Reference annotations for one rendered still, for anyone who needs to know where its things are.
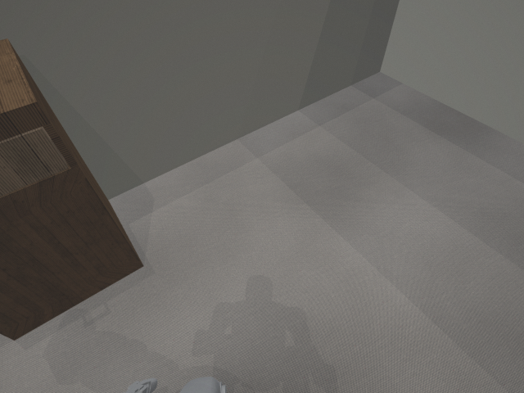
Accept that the cabinet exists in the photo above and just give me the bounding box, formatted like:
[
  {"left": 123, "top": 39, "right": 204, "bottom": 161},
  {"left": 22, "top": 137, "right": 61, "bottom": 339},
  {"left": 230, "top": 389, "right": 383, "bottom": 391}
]
[{"left": 0, "top": 38, "right": 143, "bottom": 341}]

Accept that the drawer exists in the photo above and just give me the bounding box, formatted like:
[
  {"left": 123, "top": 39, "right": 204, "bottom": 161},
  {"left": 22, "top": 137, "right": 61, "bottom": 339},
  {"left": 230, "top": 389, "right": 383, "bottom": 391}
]
[{"left": 0, "top": 126, "right": 69, "bottom": 196}]

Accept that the left robot thigh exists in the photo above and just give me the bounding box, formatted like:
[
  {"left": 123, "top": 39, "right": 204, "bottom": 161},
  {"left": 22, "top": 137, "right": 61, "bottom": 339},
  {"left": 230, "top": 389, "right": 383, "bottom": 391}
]
[{"left": 180, "top": 377, "right": 227, "bottom": 393}]

